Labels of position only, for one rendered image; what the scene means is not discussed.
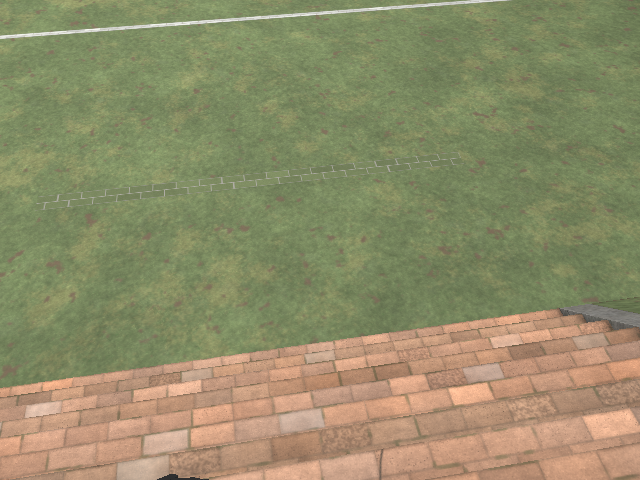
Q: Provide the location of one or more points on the stairs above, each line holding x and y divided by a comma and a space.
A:
531, 396

